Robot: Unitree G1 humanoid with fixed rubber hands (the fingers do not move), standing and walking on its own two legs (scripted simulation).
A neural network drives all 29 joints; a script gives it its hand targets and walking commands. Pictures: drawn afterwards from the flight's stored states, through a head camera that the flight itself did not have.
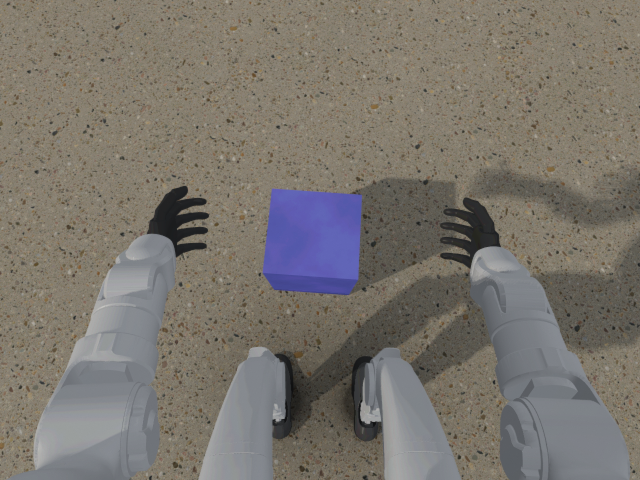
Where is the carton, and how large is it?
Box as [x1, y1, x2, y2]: [263, 189, 361, 294]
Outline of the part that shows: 272,189 263,273 273,288 282,290 348,294 357,280 361,195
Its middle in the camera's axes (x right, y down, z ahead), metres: -0.02 +0.01 +0.99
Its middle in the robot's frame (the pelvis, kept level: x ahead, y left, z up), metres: +0.51 +0.02 -0.56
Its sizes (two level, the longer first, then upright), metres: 0.210 0.200 0.250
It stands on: the floor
